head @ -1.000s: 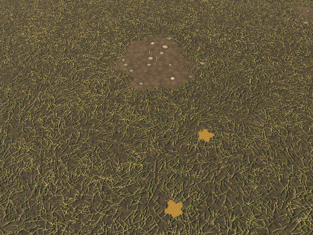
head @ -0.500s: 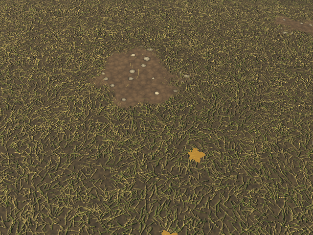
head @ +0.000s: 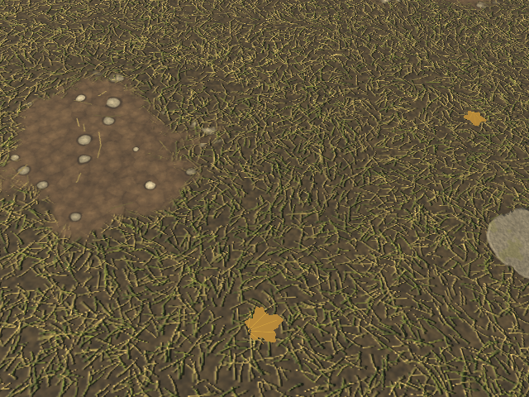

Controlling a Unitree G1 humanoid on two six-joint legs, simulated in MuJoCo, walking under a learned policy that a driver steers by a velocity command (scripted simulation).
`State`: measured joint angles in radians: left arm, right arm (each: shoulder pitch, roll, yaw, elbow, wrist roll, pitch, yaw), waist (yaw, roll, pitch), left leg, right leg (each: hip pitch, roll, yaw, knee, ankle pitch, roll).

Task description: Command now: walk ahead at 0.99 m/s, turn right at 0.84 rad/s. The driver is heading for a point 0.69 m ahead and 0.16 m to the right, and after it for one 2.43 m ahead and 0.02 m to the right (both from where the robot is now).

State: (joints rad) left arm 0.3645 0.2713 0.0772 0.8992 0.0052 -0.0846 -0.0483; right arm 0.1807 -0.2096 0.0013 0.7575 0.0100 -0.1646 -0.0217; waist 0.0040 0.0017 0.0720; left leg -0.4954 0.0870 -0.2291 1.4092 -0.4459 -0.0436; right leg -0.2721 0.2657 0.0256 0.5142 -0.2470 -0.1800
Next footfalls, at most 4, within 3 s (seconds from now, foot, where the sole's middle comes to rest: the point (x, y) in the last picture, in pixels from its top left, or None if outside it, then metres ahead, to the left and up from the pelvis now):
0.20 left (182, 387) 0.46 0.17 -0.76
0.70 right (355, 301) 0.69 -0.26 -0.76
1.18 left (365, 174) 1.15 -0.35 -0.76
1.58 right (426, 113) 1.46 -0.61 -0.76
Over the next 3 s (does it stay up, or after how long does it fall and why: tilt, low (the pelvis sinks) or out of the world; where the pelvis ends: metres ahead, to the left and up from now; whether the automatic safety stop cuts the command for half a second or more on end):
stays up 2.32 0.17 -0.07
